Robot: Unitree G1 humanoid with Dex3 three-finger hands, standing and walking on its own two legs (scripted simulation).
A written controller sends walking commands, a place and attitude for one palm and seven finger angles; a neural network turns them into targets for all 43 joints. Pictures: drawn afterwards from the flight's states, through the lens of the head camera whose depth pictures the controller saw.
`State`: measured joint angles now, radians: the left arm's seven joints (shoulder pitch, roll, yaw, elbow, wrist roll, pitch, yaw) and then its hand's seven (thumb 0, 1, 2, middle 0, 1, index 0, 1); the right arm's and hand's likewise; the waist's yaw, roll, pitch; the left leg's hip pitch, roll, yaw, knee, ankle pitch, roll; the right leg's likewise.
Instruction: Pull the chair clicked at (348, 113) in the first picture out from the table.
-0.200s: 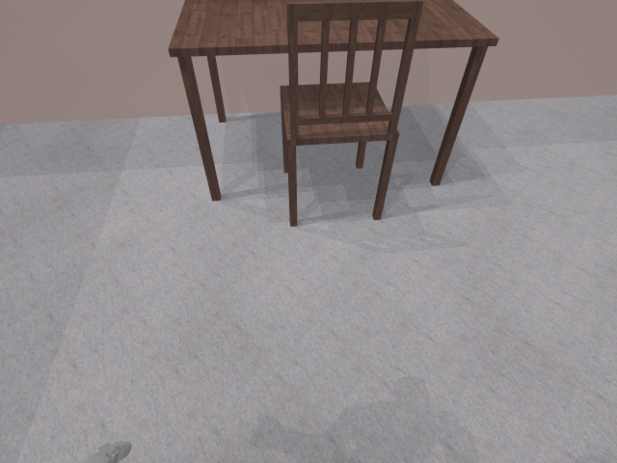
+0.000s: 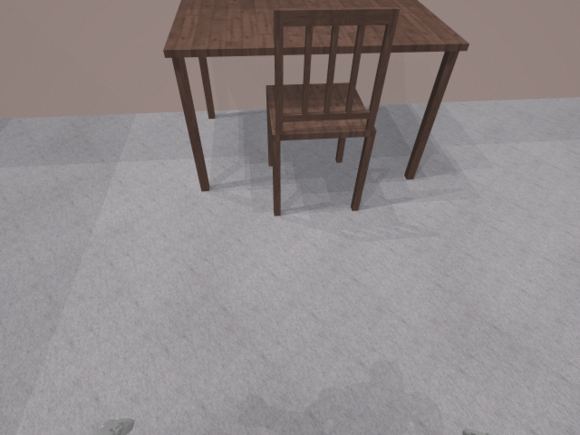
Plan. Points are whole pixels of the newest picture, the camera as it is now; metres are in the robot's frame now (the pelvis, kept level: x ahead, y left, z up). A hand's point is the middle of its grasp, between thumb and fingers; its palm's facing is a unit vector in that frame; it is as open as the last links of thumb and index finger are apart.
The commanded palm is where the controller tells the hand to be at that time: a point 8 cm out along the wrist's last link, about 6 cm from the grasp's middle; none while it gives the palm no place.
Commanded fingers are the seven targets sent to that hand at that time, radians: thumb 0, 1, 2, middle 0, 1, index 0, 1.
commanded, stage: stand and wait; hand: left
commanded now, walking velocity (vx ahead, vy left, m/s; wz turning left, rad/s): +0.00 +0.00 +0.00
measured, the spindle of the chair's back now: (330, 72) +1.27 -0.07 -0.07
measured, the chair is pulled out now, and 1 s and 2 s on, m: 0.00 0.00 0.00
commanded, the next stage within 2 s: look at it before walking up in 0.62 s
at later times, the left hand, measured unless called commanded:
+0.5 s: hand out of the picture +0.05 +0.25 -0.15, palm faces -0.03 -0.94 -0.33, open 7.4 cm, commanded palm none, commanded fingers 0.00 0.90 0.90 -0.20 -0.30 -0.20 -0.30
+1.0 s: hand out of the picture +0.05 +0.25 -0.15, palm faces -0.04 -0.94 -0.33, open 7.4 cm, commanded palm none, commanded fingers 0.00 0.90 0.90 -0.20 -0.30 -0.20 -0.30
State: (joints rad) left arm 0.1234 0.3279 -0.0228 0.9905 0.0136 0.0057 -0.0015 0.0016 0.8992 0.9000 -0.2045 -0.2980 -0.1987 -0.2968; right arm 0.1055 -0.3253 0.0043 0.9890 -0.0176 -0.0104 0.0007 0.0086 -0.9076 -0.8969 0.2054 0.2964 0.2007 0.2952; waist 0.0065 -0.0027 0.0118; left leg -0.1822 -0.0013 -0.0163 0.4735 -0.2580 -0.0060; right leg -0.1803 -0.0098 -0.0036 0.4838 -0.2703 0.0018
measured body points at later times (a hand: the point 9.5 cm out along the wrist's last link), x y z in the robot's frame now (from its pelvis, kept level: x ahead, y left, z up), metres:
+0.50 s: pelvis -0.01 +0.00 +0.00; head -0.01 +0.00 +0.45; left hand +0.05 +0.30 -0.13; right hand +0.06 -0.30 -0.13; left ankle +0.00 +0.12 -0.74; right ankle +0.00 -0.12 -0.74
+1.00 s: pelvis -0.01 +0.00 +0.01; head -0.01 +0.00 +0.46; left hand +0.06 +0.30 -0.13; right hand +0.06 -0.29 -0.13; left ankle +0.00 +0.12 -0.74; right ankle +0.00 -0.12 -0.74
